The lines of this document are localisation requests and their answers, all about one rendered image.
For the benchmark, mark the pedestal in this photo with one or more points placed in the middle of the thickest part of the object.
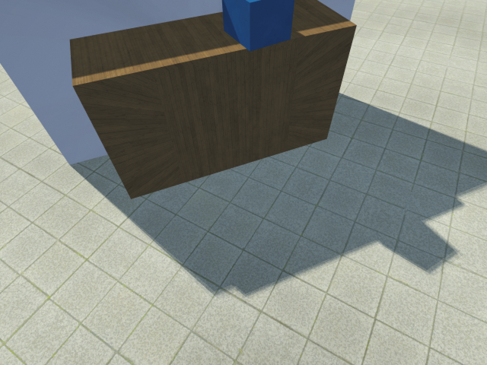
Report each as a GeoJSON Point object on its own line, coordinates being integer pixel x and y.
{"type": "Point", "coordinates": [180, 100]}

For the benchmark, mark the carton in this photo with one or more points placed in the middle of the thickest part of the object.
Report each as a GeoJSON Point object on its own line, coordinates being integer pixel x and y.
{"type": "Point", "coordinates": [258, 23]}

